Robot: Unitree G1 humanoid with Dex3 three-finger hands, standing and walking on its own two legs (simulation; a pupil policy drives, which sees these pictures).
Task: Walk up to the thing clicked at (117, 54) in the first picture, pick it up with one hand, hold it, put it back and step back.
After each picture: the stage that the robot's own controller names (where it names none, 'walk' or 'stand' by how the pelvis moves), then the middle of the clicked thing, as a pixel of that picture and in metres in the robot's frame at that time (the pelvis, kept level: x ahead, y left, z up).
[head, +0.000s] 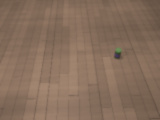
stand; (117, 53) +1.22 -0.40 -0.72
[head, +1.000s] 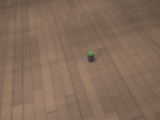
walk; (90, 56) +1.15 -0.01 -0.70
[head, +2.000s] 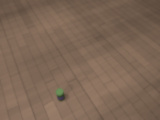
walk; (60, 94) +0.69 +0.24 -0.71
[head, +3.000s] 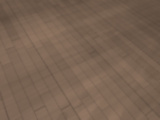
walk; out of the picture +0.41 +0.18 -0.70
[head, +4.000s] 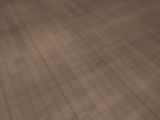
stand; out of the picture +0.36 +0.19 -0.72
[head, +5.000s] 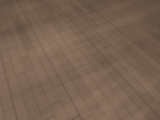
stand; out of the picture +0.37 +0.18 -0.73
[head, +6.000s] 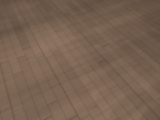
stand; out of the picture +0.37 +0.20 -0.72
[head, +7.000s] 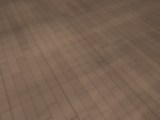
stand; out of the picture +0.36 +0.20 -0.72
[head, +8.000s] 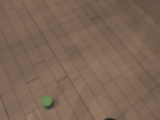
go down; (47, 102) +0.41 +0.18 -0.58
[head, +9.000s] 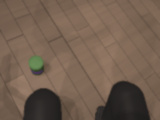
go down; (36, 66) +0.47 +0.17 -0.32
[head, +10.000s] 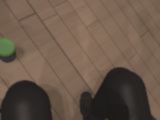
close in; (6, 51) +0.47 +0.20 -0.26
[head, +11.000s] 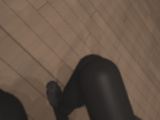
close; out of the picture +0.46 +0.23 -0.24
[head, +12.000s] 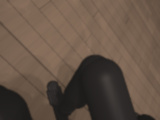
close; out of the picture +0.46 +0.23 -0.24
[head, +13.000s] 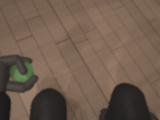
lift; (23, 77) +0.36 +0.21 -0.10
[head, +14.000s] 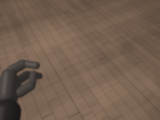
close; out of the picture +0.37 +0.23 -0.69
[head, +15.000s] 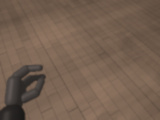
close; out of the picture +0.37 +0.24 -0.71
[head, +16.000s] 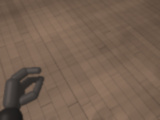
stand; out of the picture +0.37 +0.24 -0.69
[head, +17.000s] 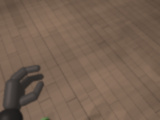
stand; out of the picture +0.38 +0.24 -0.68
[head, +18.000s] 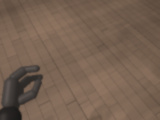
stand; out of the picture +0.37 +0.25 -0.69
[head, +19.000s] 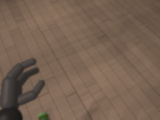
stand; out of the picture +0.38 +0.25 -0.65
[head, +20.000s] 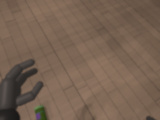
stand; (40, 115) +0.39 +0.26 -0.62
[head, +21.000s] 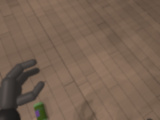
stand; (40, 112) +0.38 +0.26 -0.61
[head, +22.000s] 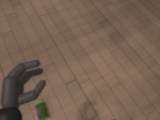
close; (41, 110) +0.39 +0.26 -0.60
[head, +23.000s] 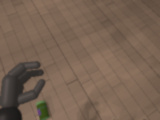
close; (42, 110) +0.39 +0.26 -0.60
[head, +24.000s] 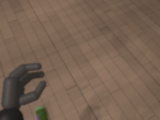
close; (42, 116) +0.38 +0.27 -0.62
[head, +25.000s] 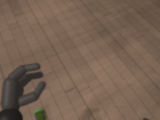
close; (40, 118) +0.38 +0.27 -0.63
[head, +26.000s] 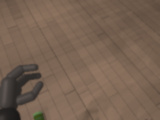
close; out of the picture +0.37 +0.28 -0.64
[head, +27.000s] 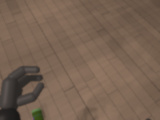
close; (38, 118) +0.38 +0.28 -0.63
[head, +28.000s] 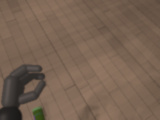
close; (39, 116) +0.37 +0.28 -0.62
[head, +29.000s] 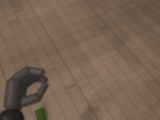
close; (40, 115) +0.38 +0.28 -0.62
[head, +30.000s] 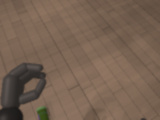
hold; (43, 116) +0.38 +0.28 -0.62
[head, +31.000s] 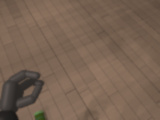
close; out of the picture +0.37 +0.28 -0.65
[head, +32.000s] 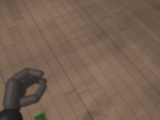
hold; out of the picture +0.37 +0.28 -0.65
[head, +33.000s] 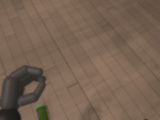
close; (42, 114) +0.38 +0.27 -0.61
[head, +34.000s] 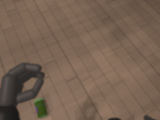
close; (40, 108) +0.39 +0.27 -0.59
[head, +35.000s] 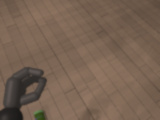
hold; (40, 119) +0.37 +0.28 -0.64
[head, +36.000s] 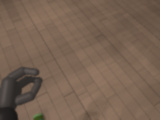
close; out of the picture +0.37 +0.28 -0.66
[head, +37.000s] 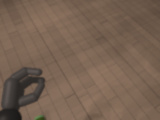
close; out of the picture +0.37 +0.27 -0.66
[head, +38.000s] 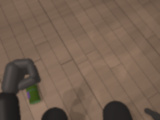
crouch; (32, 93) +0.41 +0.27 -0.49
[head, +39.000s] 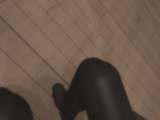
lower; out of the picture +0.43 +0.31 -0.27
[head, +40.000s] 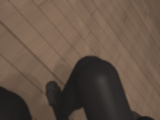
lower; out of the picture +0.41 +0.32 -0.26
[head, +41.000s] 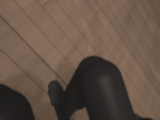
lower; out of the picture +0.41 +0.32 -0.26
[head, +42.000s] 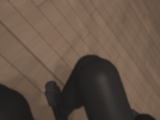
lower; out of the picture +0.41 +0.32 -0.26
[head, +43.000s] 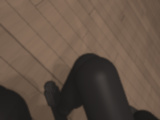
open; out of the picture +0.41 +0.32 -0.26
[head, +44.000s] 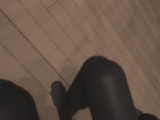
stand; out of the picture +0.39 +0.36 -0.26
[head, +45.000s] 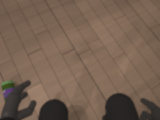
walk; (9, 92) +0.39 +0.38 -0.46
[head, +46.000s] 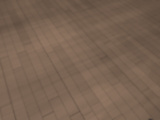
stand; out of the picture +0.27 +0.52 -0.69
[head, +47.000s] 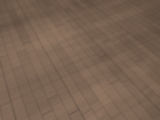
stand; out of the picture +0.24 +0.65 -0.69
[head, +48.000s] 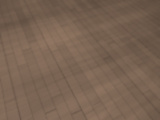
stand; out of the picture +0.20 +0.75 -0.72
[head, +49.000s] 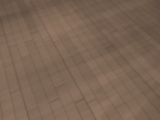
walk; out of the picture +0.21 +0.85 -0.74
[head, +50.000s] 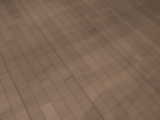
walk; out of the picture +0.24 +0.91 -0.73
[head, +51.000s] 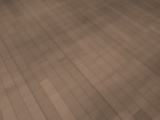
walk; out of the picture +0.44 +1.12 -0.72
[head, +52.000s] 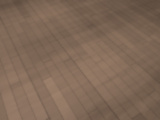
stand; out of the picture +0.55 +1.15 -0.73
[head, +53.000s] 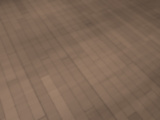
stand; out of the picture +0.55 +1.21 -0.74
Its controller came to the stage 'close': yes
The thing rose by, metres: 0.29
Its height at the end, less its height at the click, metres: -0.02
